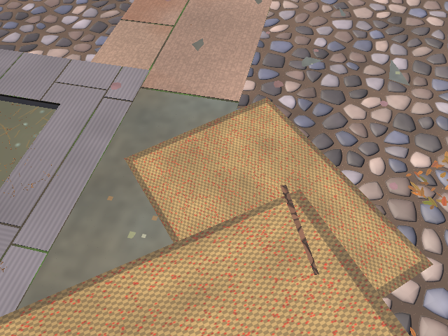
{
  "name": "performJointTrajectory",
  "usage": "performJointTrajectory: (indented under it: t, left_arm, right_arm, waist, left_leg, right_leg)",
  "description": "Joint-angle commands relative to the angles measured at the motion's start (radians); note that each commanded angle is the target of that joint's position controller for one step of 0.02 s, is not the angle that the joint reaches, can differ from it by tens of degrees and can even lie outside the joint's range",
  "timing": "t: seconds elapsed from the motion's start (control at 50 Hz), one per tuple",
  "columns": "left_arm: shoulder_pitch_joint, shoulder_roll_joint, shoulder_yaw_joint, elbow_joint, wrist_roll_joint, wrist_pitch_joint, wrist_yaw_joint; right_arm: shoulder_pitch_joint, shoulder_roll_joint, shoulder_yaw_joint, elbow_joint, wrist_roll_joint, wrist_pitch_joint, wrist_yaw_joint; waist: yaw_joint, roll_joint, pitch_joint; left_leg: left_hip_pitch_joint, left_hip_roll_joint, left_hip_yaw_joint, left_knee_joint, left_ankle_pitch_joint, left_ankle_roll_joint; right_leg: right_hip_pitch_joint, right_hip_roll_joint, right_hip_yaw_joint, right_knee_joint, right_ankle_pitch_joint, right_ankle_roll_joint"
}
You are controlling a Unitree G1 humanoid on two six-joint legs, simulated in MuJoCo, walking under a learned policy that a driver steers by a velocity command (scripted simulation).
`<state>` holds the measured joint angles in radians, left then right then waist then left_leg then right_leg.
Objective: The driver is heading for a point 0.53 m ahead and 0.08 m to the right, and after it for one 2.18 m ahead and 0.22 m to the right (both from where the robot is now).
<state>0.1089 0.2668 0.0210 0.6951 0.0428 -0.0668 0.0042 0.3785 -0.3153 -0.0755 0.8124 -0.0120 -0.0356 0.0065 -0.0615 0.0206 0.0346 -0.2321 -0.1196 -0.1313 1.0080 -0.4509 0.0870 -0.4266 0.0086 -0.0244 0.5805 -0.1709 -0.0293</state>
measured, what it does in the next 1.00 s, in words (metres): walks ahead, turning right: left foot, then right foot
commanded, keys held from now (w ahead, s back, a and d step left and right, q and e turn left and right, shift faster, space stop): w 0.28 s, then w+e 0.72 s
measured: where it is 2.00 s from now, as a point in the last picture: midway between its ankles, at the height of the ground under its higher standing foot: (264, 172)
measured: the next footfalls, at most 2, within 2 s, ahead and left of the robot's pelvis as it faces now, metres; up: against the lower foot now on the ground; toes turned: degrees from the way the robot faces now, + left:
left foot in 0.42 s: +0.34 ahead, +0.13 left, +0.00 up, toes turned +5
right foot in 0.94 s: +0.61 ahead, -0.10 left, +0.00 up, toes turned -18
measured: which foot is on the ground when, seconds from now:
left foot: up 0.00-0.40, down 0.42-0.96, up 0.98-1.00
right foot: down 0.00-0.42, up 0.44-0.92, down 0.94-1.00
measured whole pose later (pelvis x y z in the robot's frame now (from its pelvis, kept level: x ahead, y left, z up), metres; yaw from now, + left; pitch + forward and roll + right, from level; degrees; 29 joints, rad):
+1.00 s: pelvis +0.50 -0.02 -0.01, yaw -16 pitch +1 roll +0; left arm 0.09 0.26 0.06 0.76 0.03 -0.02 -0.04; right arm 0.36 -0.24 -0.04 0.90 -0.02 -0.05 -0.01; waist -0.03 0.00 0.06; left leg -0.14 0.09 0.16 1.02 -0.46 -0.02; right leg -0.46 0.06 -0.10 0.65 -0.20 -0.14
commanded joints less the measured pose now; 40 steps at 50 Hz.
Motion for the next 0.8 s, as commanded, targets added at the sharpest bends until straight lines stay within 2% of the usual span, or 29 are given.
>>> performJointTrajectory:
  t: [0.02,0.04,0.06,0.08,0.14,0.2,0.26,0.32,0.36,0.38,0.4,0.42,0.44,0.46,0.48,0.5,0.52,0.54,0.58,0.62,0.68,0.72,0.8]
  left_arm:
    - [0.139,0.091,0.036,-0.007,-0.007,0.000,0.000]
    - [0.150,0.084,0.032,0.012,-0.008,-0.008,0.001]
    - [0.161,0.085,0.032,0.028,-0.010,-0.017,-0.001]
    - [0.183,0.092,0.034,0.043,-0.016,-0.029,-0.007]
    - [0.217,0.107,0.041,0.075,-0.027,-0.047,-0.018]
    - [0.239,0.106,0.041,0.101,-0.030,-0.042,-0.020]
    - [0.274,0.115,0.044,0.131,-0.033,-0.036,-0.022]
    - [0.335,0.136,0.048,0.167,-0.033,-0.027,-0.022]
    - [0.337,0.159,0.054,0.180,-0.030,-0.017,-0.019]
    - [0.328,0.166,0.055,0.184,-0.031,-0.012,-0.017]
    - [0.327,0.154,0.051,0.189,-0.037,-0.010,-0.017]
    - [0.310,0.115,0.038,0.161,-0.043,-0.014,-0.019]
    - [0.383,-0.009,0.009,0.117,-0.062,-0.014,-0.021]
    - [0.358,0.106,0.041,0.141,-0.037,0.002,-0.006]
    - [0.307,0.109,0.048,0.136,-0.036,0.007,-0.010]
    - [0.283,0.081,0.043,0.139,-0.039,0.008,-0.016]
    - [0.276,0.074,0.046,0.147,-0.034,0.017,-0.021]
    - [0.288,0.067,0.048,0.155,-0.020,0.031,-0.028]
    - [0.273,0.044,0.049,0.151,-0.016,0.050,-0.041]
    - [0.215,0.031,0.049,0.130,-0.014,0.058,-0.051]
    - [0.116,0.022,0.046,0.095,-0.012,0.062,-0.061]
    - [0.046,0.010,0.038,0.069,-0.012,0.059,-0.069]
    - [-0.079,0.010,0.026,0.017,-0.007,0.057,-0.083]
  right_arm:
    - [-0.011,-0.059,-0.002,-0.076,-0.016,-0.007,0.016]
    - [-0.026,-0.050,0.001,-0.083,-0.025,-0.001,0.024]
    - [-0.017,-0.042,0.004,-0.073,-0.029,0.008,0.030]
    - [-0.013,-0.038,0.006,-0.073,-0.029,0.013,0.033]
    - [-0.087,-0.032,0.013,-0.097,-0.030,0.017,0.039]
    - [-0.208,-0.015,0.028,-0.133,-0.030,0.012,0.047]
    - [-0.316,0.014,0.050,-0.159,-0.026,0.004,0.055]
    - [-0.376,0.004,0.053,-0.178,-0.023,-0.003,0.047]
    - [-0.351,-0.010,0.049,-0.174,-0.024,-0.012,0.037]
    - [-0.284,-0.019,0.043,-0.153,-0.027,-0.019,0.029]
    - [-0.151,-0.043,0.030,-0.105,-0.039,-0.032,0.018]
    - [0.020,-0.111,0.009,-0.069,-0.060,-0.042,0.003]
    - [0.081,-0.221,-0.017,-0.068,-0.069,-0.038,-0.010]
    - [0.072,-0.185,-0.016,-0.067,-0.031,-0.026,-0.011]
    - [-0.012,-0.114,0.004,-0.069,-0.023,-0.026,-0.010]
    - [-0.070,-0.057,0.018,-0.070,-0.018,-0.032,-0.006]
    - [-0.100,-0.025,0.026,-0.068,-0.016,-0.039,-0.006]
    - [-0.112,-0.009,0.031,-0.060,-0.012,-0.046,-0.010]
    - [-0.096,-0.013,0.027,-0.045,-0.010,-0.063,-0.012]
    - [-0.076,-0.026,0.020,-0.026,-0.003,-0.074,-0.014]
    - [-0.039,-0.021,0.017,0.002,-0.006,-0.075,-0.017]
    - [-0.032,-0.020,0.017,0.015,-0.007,-0.074,-0.016]
    - [0.014,-0.054,0.006,0.047,-0.008,-0.069,-0.023]
  waist:
    - [0.071,-0.060,-0.043]
    - [0.063,-0.109,-0.025]
    - [0.057,-0.127,-0.022]
    - [0.053,-0.137,-0.036]
    - [0.052,-0.119,-0.029]
    - [0.070,-0.109,0.002]
    - [0.096,-0.116,0.011]
    - [0.114,-0.118,0.022]
    - [0.094,-0.116,0.016]
    - [0.058,-0.105,-0.010]
    - [-0.001,-0.059,-0.082]
    - [-0.072,0.025,-0.208]
    - [-0.047,0.257,-0.323]
    - [-0.058,0.144,-0.298]
    - [-0.016,0.087,-0.158]
    - [0.010,0.076,-0.079]
    - [0.031,0.087,-0.044]
    - [0.054,0.105,-0.022]
    - [0.071,0.079,-0.021]
    - [0.076,0.061,-0.003]
    - [0.065,0.053,0.026]
    - [0.056,0.053,0.043]
    - [0.027,0.050,0.070]
  left_leg:
    - [-0.374,0.116,0.014,0.182,0.100,-0.009]
    - [-0.354,0.133,0.017,0.141,0.113,-0.018]
    - [-0.329,0.132,0.023,0.131,0.128,-0.026]
    - [-0.321,0.122,0.025,0.121,0.140,-0.030]
    - [-0.390,0.125,0.023,0.057,0.201,-0.047]
    - [-0.422,0.149,0.065,-0.103,0.301,-0.068]
    - [-0.338,0.166,0.149,-0.291,0.375,-0.070]
    - [-0.275,0.157,0.186,-0.391,0.340,-0.052]
    - [-0.217,0.135,0.192,-0.441,0.280,-0.032]
    - [-0.123,0.112,0.197,-0.495,0.270,-0.021]
    - [0.064,0.102,0.189,-0.559,0.301,0.000]
    - [0.311,0.261,0.025,-0.583,0.216,0.043]
    - [0.560,0.560,-0.389,-0.669,0.143,0.132]
    - [0.466,0.569,-0.474,-0.718,0.114,0.152]
    - [0.354,0.516,-0.323,-0.735,0.119,0.128]
    - [0.249,0.465,-0.203,-0.777,0.187,0.103]
    - [0.187,0.424,-0.116,-0.808,0.234,0.072]
    - [0.138,0.395,-0.050,-0.829,0.293,0.056]
    - [0.119,0.388,0.025,-0.850,0.402,0.060]
    - [0.132,0.388,0.090,-0.872,0.452,0.067]
    - [0.157,0.380,0.175,-0.882,0.493,0.072]
    - [0.153,0.362,0.238,-0.880,0.515,0.064]
    - [0.205,0.384,0.310,-0.862,0.586,0.050]
  right_leg:
    - [0.333,-0.317,0.449,-0.358,-0.220,-0.135]
    - [0.295,-0.278,0.359,-0.370,-0.112,-0.122]
    - [0.274,-0.248,0.291,-0.379,-0.008,-0.117]
    - [0.277,-0.245,0.259,-0.379,0.092,-0.125]
    - [0.310,-0.249,0.182,-0.412,0.192,-0.152]
    - [0.317,-0.224,0.103,-0.444,0.198,-0.151]
    - [0.304,-0.200,0.040,-0.441,0.242,-0.137]
    - [0.343,-0.227,0.069,-0.399,0.314,-0.134]
    - [0.377,-0.246,0.095,-0.334,0.404,-0.130]
    - [0.378,-0.235,0.091,-0.252,0.494,-0.119]
    - [0.338,-0.187,0.054,-0.085,0.536,-0.099]
    - [0.186,-0.131,0.018,0.162,0.331,-0.075]
    - [-0.147,0.023,-0.056,0.487,-0.282,-0.032]
    - [-0.213,0.011,0.056,0.607,-0.350,-0.050]
    - [-0.237,-0.038,0.088,0.618,-0.272,-0.059]
    - [-0.219,-0.070,0.080,0.577,-0.206,-0.055]
    - [-0.189,-0.086,0.073,0.545,-0.170,-0.047]
    - [-0.159,-0.095,0.070,0.531,-0.147,-0.034]
    - [-0.156,-0.092,0.061,0.541,-0.099,-0.021]
    - [-0.217,-0.103,0.057,0.525,-0.034,-0.010]
    - [-0.292,-0.111,0.047,0.442,0.061,0.003]
    - [-0.272,-0.105,0.020,0.320,0.135,0.004]
    - [-0.208,-0.087,-0.055,0.130,0.159,-0.032]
